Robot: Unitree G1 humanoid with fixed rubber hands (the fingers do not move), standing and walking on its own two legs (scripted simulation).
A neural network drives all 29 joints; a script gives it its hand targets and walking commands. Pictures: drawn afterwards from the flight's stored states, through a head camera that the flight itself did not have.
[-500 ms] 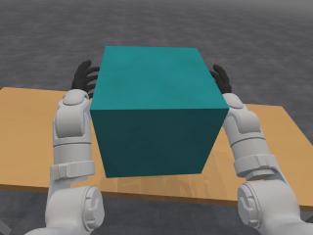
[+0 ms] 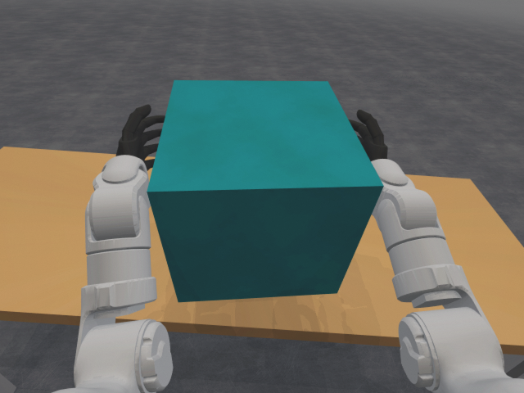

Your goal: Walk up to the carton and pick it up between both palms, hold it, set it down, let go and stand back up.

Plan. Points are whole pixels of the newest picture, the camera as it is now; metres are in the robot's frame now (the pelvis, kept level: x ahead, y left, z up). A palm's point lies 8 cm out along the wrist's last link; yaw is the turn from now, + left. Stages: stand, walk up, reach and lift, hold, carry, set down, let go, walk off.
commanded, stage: hold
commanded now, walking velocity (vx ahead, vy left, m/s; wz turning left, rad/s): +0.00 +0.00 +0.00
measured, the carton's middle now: (256, 187) +0.37 +0.00 +0.17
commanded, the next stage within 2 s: set down in 1.64 s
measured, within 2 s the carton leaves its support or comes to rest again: neither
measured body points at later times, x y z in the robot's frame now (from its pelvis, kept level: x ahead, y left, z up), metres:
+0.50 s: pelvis +0.00 +0.00 +0.00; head -0.06 +0.03 +0.45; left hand +0.38 +0.17 +0.23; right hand +0.38 -0.17 +0.23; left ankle +0.02 +0.12 -0.75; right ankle +0.00 -0.12 -0.75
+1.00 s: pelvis +0.00 +0.00 +0.00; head -0.06 +0.03 +0.45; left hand +0.37 +0.17 +0.23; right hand +0.37 -0.17 +0.22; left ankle +0.02 +0.12 -0.75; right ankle +0.00 -0.12 -0.75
